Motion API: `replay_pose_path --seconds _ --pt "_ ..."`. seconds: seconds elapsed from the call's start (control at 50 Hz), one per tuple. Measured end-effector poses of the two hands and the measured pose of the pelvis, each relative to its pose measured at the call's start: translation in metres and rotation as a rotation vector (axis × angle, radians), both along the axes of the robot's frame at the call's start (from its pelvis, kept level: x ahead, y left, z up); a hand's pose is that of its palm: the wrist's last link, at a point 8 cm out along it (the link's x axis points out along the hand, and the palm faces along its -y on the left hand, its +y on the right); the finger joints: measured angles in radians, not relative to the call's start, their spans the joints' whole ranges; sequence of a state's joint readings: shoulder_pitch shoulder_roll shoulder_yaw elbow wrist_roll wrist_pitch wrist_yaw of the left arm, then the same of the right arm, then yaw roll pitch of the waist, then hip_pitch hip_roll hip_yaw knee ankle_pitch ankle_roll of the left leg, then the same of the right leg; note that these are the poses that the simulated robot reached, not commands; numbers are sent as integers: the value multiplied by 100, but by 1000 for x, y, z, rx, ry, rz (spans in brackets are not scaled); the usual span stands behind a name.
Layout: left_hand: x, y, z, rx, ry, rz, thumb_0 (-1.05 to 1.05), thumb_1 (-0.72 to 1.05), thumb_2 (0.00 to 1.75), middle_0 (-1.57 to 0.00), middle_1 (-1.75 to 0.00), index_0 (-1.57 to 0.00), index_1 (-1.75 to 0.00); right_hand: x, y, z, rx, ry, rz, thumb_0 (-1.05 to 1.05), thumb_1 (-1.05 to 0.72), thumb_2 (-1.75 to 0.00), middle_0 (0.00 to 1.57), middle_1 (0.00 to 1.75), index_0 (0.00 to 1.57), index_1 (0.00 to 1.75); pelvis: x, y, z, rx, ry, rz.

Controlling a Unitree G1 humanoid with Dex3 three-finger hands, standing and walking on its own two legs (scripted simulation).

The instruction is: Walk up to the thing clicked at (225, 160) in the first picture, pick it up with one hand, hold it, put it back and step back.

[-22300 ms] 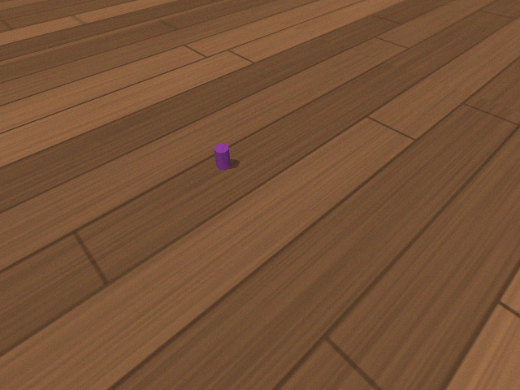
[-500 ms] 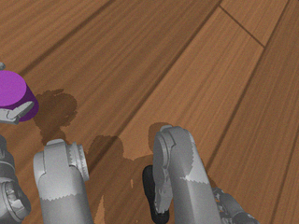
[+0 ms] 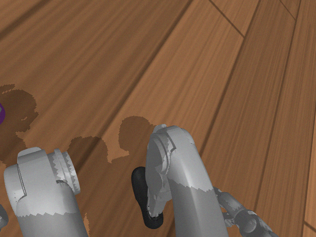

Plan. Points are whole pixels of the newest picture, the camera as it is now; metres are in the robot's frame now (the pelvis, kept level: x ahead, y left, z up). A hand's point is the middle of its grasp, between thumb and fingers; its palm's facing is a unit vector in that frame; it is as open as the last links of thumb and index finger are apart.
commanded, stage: lower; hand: left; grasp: from the side
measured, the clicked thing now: out of the picture +0.43 +0.31 -0.19
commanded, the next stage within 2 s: loosen in 0.54 s
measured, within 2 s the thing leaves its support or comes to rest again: rests again in 1.62 s
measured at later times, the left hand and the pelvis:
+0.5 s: hand out of the picture +0.44 +0.31 -0.19, palm faces +0.42 -0.91 -0.03, open 11.3 cm; pelvis -0.01 +0.01 -0.01, yaw -3 degrees
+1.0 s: hand out of the picture +0.44 +0.32 -0.18, palm faces +0.44 -0.90 +0.01, open 12.4 cm; pelvis -0.01 +0.02 -0.01, yaw -4 degrees
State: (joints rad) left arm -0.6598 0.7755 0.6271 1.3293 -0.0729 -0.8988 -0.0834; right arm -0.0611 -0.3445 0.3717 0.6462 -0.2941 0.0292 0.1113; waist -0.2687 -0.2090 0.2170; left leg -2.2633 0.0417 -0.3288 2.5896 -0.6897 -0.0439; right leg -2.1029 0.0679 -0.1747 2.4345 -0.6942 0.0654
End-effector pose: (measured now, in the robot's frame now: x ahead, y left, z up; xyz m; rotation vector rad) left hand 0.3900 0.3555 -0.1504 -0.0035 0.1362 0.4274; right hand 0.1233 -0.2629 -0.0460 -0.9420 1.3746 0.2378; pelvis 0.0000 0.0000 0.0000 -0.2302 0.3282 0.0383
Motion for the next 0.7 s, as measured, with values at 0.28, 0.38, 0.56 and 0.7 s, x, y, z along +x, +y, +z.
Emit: replay_pose_path --seconds 0.28,0.38,0.56,0.7 --pt "6 1 -20 5 -3 17 -3 -51 104 -61 -92 -65 -93 10 10 10 -46 10 105 -1 -93 -91 20 30 20 30 -4 6 -2 -38 -47 -17" --pt "8 1 -25 8 -3 12 -3 -51 104 -61 -92 -65 -93 13 14 13 -58 9 135 -1 -92 -91 20 30 20 30 -5 8 -4 -49 -63 -24" --pt "6 -1 -35 6 -15 15 -3 -51 104 -61 -92 -65 -93 16 19 16 -82 15 177 -1 -91 -91 20 30 20 30 -7 10 -6 -65 -88 -34" --pt "5 -2 -36 7 -27 17 -3 -50 104 -60 -93 -64 -94 17 23 20 -93 9 197 -1 -91 -91 20 30 20 30 -8 13 -6 -77 -101 -38"
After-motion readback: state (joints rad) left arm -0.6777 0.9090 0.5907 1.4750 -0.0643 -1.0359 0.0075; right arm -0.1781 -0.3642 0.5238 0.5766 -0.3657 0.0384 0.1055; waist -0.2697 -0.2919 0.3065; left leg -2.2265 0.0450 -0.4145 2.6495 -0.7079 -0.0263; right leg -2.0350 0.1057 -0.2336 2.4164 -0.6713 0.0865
